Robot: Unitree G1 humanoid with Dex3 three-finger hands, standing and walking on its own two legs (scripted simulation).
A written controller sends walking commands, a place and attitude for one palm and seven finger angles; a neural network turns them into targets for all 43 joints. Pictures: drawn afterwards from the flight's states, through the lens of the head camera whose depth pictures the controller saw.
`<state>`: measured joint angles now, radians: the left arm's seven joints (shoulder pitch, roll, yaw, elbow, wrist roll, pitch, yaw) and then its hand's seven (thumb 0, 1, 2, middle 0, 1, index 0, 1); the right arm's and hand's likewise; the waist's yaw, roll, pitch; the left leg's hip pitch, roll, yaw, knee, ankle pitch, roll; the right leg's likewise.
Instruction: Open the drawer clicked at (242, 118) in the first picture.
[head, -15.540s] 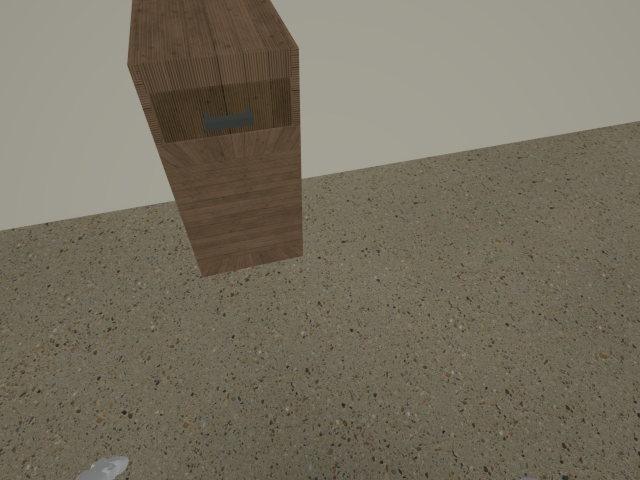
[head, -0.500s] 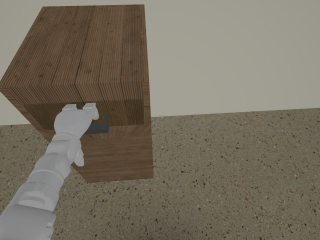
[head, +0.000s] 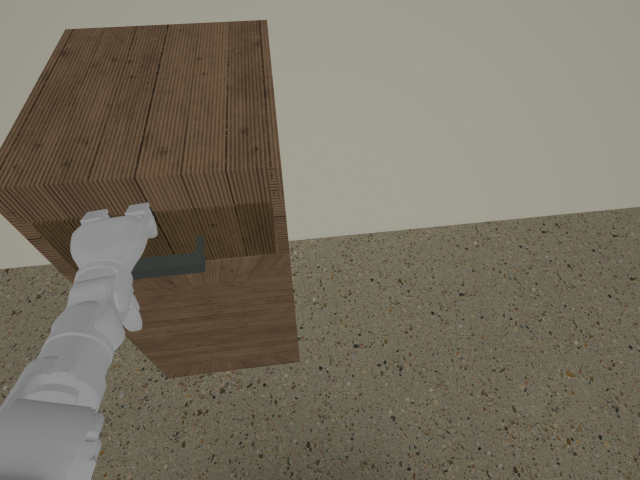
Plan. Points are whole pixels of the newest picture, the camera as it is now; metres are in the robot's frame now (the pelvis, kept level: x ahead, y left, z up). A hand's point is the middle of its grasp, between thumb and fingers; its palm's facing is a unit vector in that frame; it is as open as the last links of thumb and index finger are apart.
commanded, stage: move the hooked fingers above the handle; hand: left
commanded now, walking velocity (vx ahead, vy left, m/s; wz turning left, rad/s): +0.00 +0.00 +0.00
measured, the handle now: (165, 255) +0.46 +0.26 -0.06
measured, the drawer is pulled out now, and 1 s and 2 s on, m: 0.00 0.00 0.00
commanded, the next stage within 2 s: lower the fingers behind the handle in 1.62 s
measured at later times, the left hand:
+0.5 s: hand (146, 264) +0.41 +0.25 +0.00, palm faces -0.12 -0.05 -0.99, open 13.7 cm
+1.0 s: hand (156, 269) +0.40 +0.24 -0.01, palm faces -0.13 -0.09 -0.99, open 13.9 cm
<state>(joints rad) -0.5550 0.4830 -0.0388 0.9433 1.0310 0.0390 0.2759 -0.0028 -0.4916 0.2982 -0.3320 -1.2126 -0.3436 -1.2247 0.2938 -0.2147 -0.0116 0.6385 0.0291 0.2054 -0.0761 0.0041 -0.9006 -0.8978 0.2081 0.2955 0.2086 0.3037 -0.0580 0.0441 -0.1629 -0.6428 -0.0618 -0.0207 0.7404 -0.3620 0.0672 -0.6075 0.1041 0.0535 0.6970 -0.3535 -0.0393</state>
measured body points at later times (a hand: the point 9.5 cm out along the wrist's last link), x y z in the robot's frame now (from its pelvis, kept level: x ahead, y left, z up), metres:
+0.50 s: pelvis +0.00 +0.00 +0.00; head +0.05 -0.01 +0.44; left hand +0.41 +0.25 +0.06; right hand +0.08 -0.24 -0.14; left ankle -0.01 +0.08 -0.71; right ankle -0.02 -0.10 -0.71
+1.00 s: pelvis +0.00 +0.00 -0.01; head +0.07 +0.00 +0.44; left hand +0.41 +0.24 +0.05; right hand +0.08 -0.26 -0.14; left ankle -0.01 +0.08 -0.71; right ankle -0.02 -0.10 -0.71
